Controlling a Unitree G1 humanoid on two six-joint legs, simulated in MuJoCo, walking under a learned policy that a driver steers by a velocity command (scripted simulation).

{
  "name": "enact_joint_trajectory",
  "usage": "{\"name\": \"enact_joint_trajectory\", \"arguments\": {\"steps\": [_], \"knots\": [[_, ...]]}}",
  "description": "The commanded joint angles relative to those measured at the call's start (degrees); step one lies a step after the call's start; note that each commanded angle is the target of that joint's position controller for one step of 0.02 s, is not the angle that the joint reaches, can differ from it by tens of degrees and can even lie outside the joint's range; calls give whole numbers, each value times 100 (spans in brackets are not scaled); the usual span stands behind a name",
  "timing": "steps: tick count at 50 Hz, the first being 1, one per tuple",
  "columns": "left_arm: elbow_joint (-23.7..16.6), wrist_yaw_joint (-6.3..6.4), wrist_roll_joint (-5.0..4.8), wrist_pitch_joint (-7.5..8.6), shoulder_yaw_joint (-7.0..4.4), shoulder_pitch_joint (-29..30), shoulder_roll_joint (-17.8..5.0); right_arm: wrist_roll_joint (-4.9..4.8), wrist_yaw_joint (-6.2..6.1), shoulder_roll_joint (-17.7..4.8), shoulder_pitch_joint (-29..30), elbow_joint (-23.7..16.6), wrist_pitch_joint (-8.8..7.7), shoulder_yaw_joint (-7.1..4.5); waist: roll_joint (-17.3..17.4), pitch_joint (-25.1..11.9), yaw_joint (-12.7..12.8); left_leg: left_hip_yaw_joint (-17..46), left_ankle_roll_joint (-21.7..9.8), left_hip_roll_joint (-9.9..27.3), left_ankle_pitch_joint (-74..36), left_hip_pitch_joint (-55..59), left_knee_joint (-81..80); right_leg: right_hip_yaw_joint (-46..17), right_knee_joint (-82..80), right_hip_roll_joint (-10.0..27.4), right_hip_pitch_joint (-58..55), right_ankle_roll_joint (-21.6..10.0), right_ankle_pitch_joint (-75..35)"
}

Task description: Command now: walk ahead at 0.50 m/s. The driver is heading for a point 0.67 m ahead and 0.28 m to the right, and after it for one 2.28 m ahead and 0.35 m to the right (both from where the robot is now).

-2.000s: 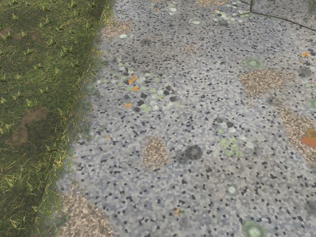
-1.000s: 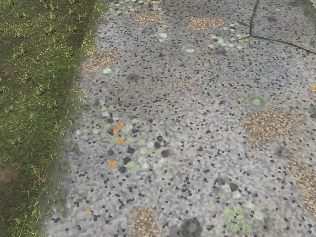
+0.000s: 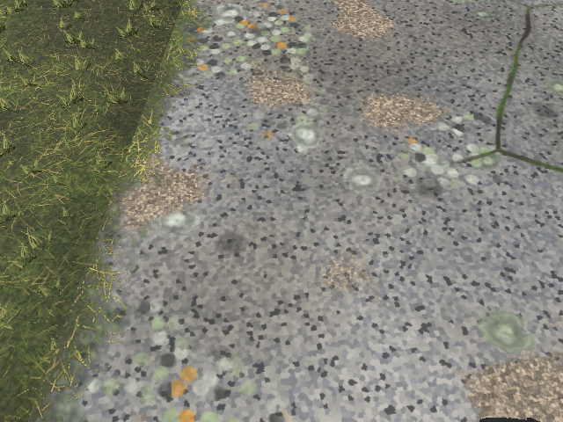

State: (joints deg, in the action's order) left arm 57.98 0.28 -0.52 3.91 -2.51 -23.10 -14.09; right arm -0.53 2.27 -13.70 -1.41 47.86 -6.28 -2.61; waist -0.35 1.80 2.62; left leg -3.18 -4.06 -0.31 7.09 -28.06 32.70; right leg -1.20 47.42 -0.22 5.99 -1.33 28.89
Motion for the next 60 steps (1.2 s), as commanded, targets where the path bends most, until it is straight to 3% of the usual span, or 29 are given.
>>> {"name": "enact_joint_trajectory", "arguments": {"steps": [1,2,3,5,7,11,15,21,24,26,27,28,29,30,31,32,33,35,38,42,47,50,51,52,53,54,56,58,60], "knots": [[-560,-61,-210,352,-113,218,-784,-27,-57,-876,-1721,224,9,-245,896,-1257,-822,3393,-1175,1995,785,4167,-1581,-536,2950,206,3797,-243,-161],[-601,-12,-208,348,-122,475,-763,3,-57,-742,-1220,119,-1,-196,315,-842,-606,2675,-1027,1833,184,3249,-1750,-402,2692,522,3509,-230,-732],[-601,31,-133,291,-167,580,-701,55,-39,-570,-963,95,-24,-155,188,-539,-443,2159,-931,1636,-192,2554,-1947,-376,2384,689,3235,-206,-1040],[-525,43,-134,105,-175,284,-427,128,-21,-413,-916,202,-73,-121,437,-432,-194,1549,-839,1427,-339,1935,-2301,-460,2062,866,2689,-200,-1326],[-556,64,-148,-14,-190,330,-325,141,-67,-542,-1071,341,-112,-159,432,-211,-139,1090,-850,1389,-604,1702,-2518,-508,1847,873,2833,-158,-1563],[-785,48,-88,-48,-247,930,-368,166,-210,-705,-1319,483,-93,-206,294,-2,-248,492,-735,1380,-1083,2023,-2632,-723,963,752,3596,-62,-2646],[-1013,-72,-54,-7,-199,1571,-257,132,-296,-755,-1413,523,-58,-187,289,135,-438,-149,-508,1257,-1238,2220,-2690,-313,-196,646,3474,-68,-3548],[-1601,-298,-65,-16,-102,2486,-137,41,-352,-919,-1938,723,165,-245,227,419,-727,-510,-450,1677,-2031,3506,-2167,222,-991,542,3937,-232,-2839],[-1753,-394,-78,-43,-205,2185,-351,0,-408,-1144,-1681,598,276,-312,553,44,-373,-798,-271,1711,-4475,3608,-1208,747,-1070,97,2947,-510,-1993],[-1484,-365,-100,-61,-472,804,-827,-28,-449,-1238,-1444,490,344,-330,582,-722,417,-983,-38,1468,-5193,3082,711,866,-1519,-363,968,-864,-2127],[-1292,-235,-77,-106,-681,-118,-1362,19,-446,-1143,-1460,355,290,-282,-41,-1271,776,-996,213,1181,-3425,1676,2493,-358,-1806,290,-811,-1222,-2130],[-1328,-194,-89,-71,-724,-1,-1848,180,-309,-186,-1991,94,93,-7,-1378,-1697,33,-391,524,-110,2297,-913,4435,-3624,-2293,1733,-2620,-2259,-1632],[-1407,-196,-15,-20,-598,-269,-1438,-49,-204,-640,-1441,-31,-188,-75,-873,-2266,418,845,396,-150,2599,-1594,5039,-4610,-2969,1994,-2992,-2409,-1441],[-1400,-186,12,31,-516,-33,-1111,-224,-163,-842,-929,-210,-314,-136,-647,-1515,444,902,237,166,2066,-2037,4877,-3671,-2995,1775,-2523,-2078,-1877],[-1494,-189,-36,57,-452,404,-899,-165,-186,-823,-836,-209,-357,-128,-128,-1041,178,864,179,437,1557,-1799,4328,-2867,-3013,1493,-1624,-1839,-2389],[-1618,-196,-22,62,-398,828,-736,-32,-233,-850,-836,-153,-327,-184,98,-734,-67,804,226,603,1317,-1377,3830,-2344,-3093,1274,-776,-1674,-2935],[-1716,-180,18,65,-337,1032,-598,10,-241,-895,-955,-150,-236,-235,79,-633,-264,831,279,717,1176,-976,3562,-2058,-3239,1109,-252,-1613,-3246],[-1757,-135,-4,80,-353,1044,-723,80,-253,-767,-1033,-233,-76,-249,1,-517,-420,740,470,730,1043,-706,3059,-1845,-3418,1000,310,-1647,-3581],[-1737,-16,-25,81,-419,779,-988,156,-304,-621,-474,-470,14,-209,-123,-283,-303,586,715,582,194,-784,1943,-1441,-3515,761,742,-1548,-3748],[-1677,39,-66,14,-426,436,-995,95,-246,-465,325,-737,-21,-132,-410,-200,35,533,703,206,-1127,-336,268,-1280,-3358,453,905,-1172,-3013],[-1593,74,-100,-57,-422,165,-950,11,-135,-753,660,-996,-136,-197,-555,-213,112,750,538,46,-819,-129,-489,-2050,-2761,761,203,-1050,-2530],[-1717,105,-65,-114,-396,400,-874,26,-134,-987,-165,-829,-241,-325,-733,-512,-376,614,240,-8,-418,1052,-879,-2238,-1965,591,142,-837,-3077],[-1834,76,-21,-92,-296,530,-615,127,-169,-1217,-946,-726,-267,-408,-508,-1154,-757,1077,-74,587,-412,2409,-694,-1915,-822,294,657,-635,-2990],[-1960,78,-44,-49,-192,-10,-273,224,-220,-1692,-1834,-637,-229,-532,671,-2081,-771,2945,-803,1896,34,4576,-738,-1141,1128,-444,2329,-206,-1408],[-2026,78,-161,-11,-156,-402,-436,94,-170,-1601,-2033,-477,-154,-526,2027,-2334,-620,4943,-1294,2619,1400,5140,-1319,-916,2330,-424,3694,-83,596],[-1875,73,-184,-15,-259,-141,-916,20,-161,-1060,-1789,-566,-127,-389,1195,-1510,-730,4519,-1096,2340,2220,4443,-1539,-1069,2812,-93,4072,-45,172],[-2023,47,-27,-19,-254,686,-862,83,-127,-752,-1340,-535,-24,-260,381,-408,-620,3091,-838,1747,1477,2817,-1778,-696,2558,214,3860,-47,-587],[-2086,9,15,8,-243,742,-674,117,-98,-650,-1115,-509,-10,-188,530,-126,-308,2470,-834,1360,629,1952,-2060,-517,1927,504,3361,-70,-896],[-2116,-3,42,39,-187,757,-491,38,-84,-731,-1167,-470,-24,-208,625,-192,-244,2134,-969,1215,-127,1767,-2187,-296,1314,536,3165,-5,-1000]]}}
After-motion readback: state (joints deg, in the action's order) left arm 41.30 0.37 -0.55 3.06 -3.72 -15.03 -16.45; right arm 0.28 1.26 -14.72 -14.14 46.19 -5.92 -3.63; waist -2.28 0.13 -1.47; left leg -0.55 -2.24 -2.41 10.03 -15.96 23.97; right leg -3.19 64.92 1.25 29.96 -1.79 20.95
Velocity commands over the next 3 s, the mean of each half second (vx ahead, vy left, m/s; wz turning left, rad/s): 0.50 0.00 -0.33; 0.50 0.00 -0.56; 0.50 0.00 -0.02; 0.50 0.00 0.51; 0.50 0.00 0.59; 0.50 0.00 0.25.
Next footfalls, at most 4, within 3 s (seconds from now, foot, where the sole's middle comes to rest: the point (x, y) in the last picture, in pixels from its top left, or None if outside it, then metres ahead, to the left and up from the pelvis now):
0.54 right None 0.42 -0.16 -0.76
1.02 left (337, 302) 0.76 -0.09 -0.76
1.46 right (461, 293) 0.80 -0.41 -0.76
1.96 left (385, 188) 1.16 -0.24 -0.76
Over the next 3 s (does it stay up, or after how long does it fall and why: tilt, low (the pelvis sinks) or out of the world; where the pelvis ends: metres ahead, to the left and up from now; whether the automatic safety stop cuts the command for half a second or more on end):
stays up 1.52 -0.26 0.00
